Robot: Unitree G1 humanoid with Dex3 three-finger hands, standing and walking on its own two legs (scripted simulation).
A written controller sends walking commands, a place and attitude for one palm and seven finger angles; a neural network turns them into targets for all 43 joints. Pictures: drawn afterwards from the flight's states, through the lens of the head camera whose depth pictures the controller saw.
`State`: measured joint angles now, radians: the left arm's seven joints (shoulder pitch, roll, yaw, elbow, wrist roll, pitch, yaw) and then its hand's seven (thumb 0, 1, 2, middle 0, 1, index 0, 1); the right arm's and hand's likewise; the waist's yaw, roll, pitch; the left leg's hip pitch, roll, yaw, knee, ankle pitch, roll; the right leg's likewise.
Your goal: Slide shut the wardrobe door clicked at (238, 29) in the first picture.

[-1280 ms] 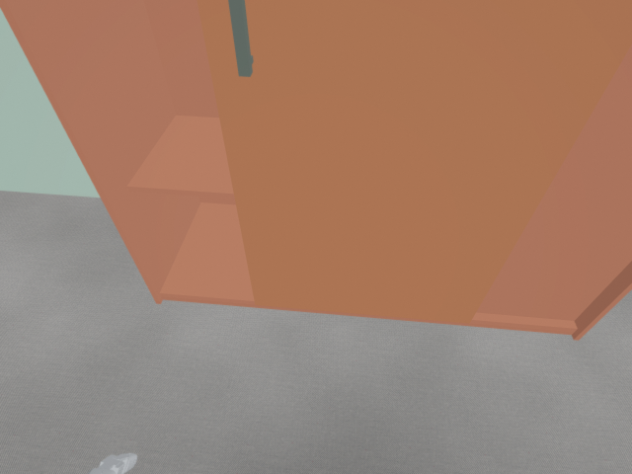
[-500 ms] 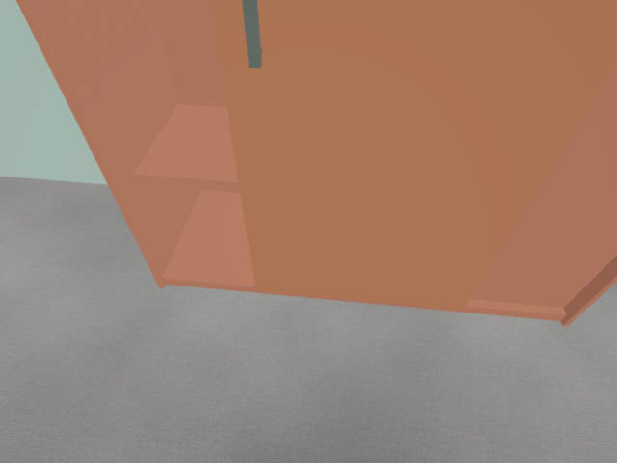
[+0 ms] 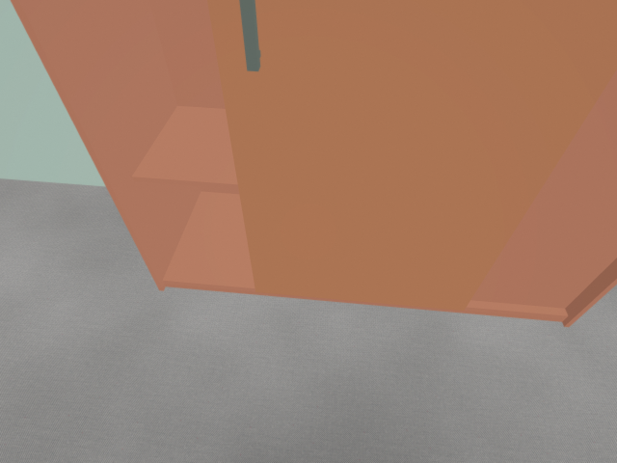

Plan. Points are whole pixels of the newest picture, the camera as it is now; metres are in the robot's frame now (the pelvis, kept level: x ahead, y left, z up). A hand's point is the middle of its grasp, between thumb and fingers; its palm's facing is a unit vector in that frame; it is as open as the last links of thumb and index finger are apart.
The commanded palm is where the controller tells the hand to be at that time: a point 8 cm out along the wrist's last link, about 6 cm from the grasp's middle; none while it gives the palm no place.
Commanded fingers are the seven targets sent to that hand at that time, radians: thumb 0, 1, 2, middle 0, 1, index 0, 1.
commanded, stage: look at it before walking up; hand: right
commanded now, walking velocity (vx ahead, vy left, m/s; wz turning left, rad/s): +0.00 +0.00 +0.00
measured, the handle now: (251, 19) +0.78 +0.15 +0.23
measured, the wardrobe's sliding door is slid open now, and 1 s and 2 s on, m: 0.37 0.37 0.37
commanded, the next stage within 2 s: walk to a spot facing it in 0.16 s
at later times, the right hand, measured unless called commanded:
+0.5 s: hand out of the picture +0.06 -0.23 -0.17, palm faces -0.08 +0.95 -0.30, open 7.3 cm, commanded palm none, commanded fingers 0.00 -0.90 -0.90 0.20 0.30 0.20 0.30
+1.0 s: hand out of the picture +0.06 -0.15 -0.17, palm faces -0.28 +0.93 -0.24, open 7.3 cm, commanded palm none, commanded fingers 0.00 -0.90 -0.90 0.20 0.30 0.20 0.30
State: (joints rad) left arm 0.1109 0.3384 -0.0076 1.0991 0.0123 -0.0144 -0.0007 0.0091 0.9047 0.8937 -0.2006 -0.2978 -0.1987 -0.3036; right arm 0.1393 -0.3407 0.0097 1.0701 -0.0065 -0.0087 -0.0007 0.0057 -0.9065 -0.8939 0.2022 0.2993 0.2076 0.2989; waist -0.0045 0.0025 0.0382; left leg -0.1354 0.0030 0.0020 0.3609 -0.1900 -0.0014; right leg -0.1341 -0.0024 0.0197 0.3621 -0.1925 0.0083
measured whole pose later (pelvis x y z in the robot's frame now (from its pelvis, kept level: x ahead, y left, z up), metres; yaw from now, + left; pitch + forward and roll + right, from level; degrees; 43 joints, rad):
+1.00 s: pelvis -0.04 +0.02 -0.01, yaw +21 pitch +1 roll -1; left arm 0.12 0.25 0.07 0.93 0.02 0.05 0.02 0.01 0.91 0.89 -0.20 -0.30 -0.20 -0.30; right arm 0.28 -0.20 -0.05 0.92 -0.01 0.03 0.00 0.01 -0.91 -0.89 0.20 0.30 0.21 0.30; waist -0.04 0.00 0.06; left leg -0.30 -0.10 -0.13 0.46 -0.16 0.06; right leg -0.45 -0.04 0.03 1.01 -0.36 0.08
